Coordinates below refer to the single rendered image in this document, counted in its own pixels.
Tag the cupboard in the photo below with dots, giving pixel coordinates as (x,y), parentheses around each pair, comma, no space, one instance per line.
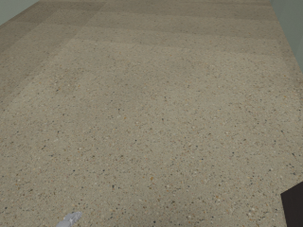
(292,202)

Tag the robot left hand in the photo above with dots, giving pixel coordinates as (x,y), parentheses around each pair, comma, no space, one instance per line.
(70,219)

